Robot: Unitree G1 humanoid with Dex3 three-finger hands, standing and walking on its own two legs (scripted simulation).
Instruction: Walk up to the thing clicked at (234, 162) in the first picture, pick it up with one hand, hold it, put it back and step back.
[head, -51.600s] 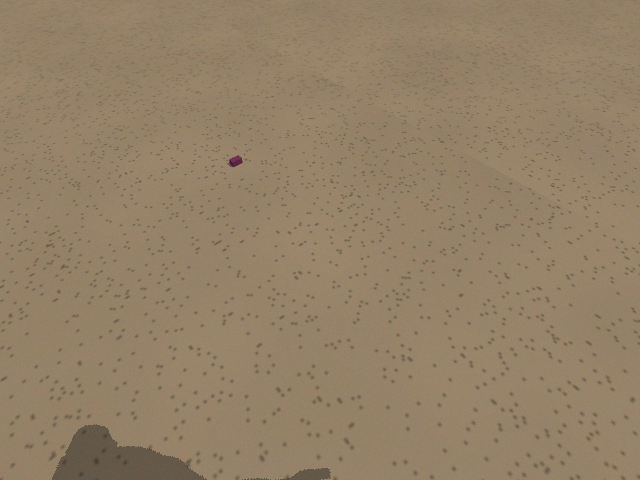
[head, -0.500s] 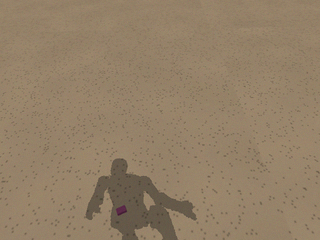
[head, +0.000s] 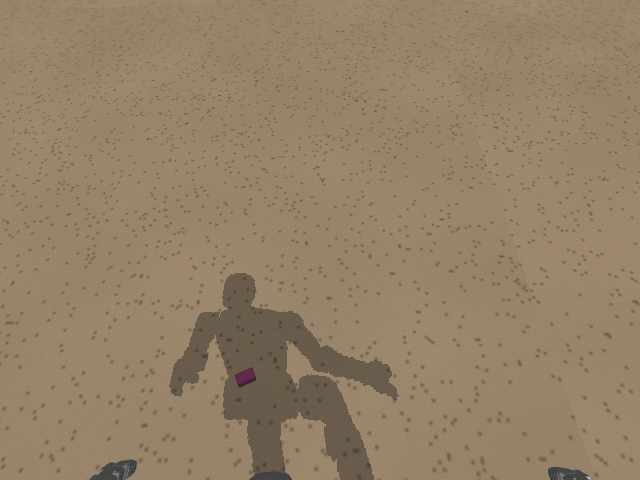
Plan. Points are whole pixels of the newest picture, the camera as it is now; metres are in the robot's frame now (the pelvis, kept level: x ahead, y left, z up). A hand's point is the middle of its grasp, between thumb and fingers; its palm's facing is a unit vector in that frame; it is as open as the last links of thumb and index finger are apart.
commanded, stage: step back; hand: left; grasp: from above
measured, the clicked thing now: (245, 377) +0.45 +0.27 -0.76
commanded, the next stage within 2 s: none
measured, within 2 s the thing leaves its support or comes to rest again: neither
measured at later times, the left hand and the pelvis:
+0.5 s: hand out of the picture +0.04 +0.29 -0.17, palm faces -0.12 -0.92 -0.38, open 7.3 cm; pelvis -0.09 +0.04 -0.01, yaw -5 degrees
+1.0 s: hand out of the picture -0.07 +0.30 -0.16, palm faces -0.02 -0.93 -0.37, open 7.4 cm; pelvis -0.22 +0.04 -0.01, yaw -1 degrees
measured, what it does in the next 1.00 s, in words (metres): walks backwards: right foot, then left foot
